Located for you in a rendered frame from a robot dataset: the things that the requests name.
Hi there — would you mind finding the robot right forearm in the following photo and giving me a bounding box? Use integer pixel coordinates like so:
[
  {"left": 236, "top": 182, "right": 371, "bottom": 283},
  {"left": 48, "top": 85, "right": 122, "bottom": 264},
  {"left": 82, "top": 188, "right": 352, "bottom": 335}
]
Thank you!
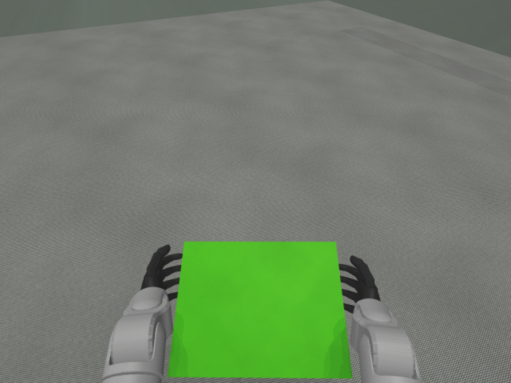
[{"left": 350, "top": 298, "right": 422, "bottom": 383}]

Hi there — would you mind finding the left robot hand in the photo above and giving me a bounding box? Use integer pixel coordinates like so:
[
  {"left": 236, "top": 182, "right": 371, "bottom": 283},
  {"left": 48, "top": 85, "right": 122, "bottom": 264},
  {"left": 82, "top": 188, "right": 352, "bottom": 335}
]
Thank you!
[{"left": 141, "top": 245, "right": 183, "bottom": 301}]

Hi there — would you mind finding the carton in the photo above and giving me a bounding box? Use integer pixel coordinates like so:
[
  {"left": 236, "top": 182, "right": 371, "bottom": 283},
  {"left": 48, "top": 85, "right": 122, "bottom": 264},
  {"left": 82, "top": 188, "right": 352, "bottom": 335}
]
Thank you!
[{"left": 168, "top": 242, "right": 352, "bottom": 378}]

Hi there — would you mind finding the robot left forearm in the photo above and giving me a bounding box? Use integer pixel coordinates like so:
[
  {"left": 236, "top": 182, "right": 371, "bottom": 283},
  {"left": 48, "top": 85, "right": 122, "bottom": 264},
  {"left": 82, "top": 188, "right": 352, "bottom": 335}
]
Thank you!
[{"left": 102, "top": 287, "right": 173, "bottom": 383}]

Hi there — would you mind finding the right robot hand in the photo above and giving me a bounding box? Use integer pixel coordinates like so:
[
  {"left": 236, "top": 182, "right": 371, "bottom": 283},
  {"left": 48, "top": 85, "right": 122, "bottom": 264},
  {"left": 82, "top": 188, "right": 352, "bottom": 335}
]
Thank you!
[{"left": 339, "top": 255, "right": 381, "bottom": 314}]

